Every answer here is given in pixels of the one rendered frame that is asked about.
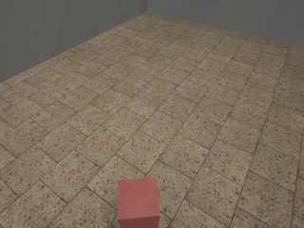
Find carton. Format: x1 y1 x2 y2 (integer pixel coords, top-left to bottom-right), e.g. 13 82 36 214
117 177 161 228

